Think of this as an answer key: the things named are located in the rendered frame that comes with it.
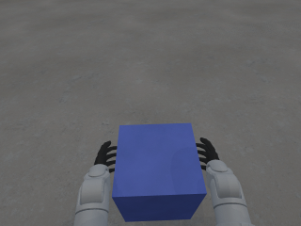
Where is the robot right forearm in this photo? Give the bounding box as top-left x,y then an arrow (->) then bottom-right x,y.
206,159 -> 255,226

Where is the robot left forearm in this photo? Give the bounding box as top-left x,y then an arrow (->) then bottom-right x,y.
73,164 -> 111,226

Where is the carton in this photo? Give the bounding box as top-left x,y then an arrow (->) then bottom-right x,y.
112,122 -> 207,222

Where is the left robot hand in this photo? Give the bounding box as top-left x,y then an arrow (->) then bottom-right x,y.
94,140 -> 118,173

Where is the right robot hand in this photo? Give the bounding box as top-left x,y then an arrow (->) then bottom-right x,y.
196,137 -> 220,170

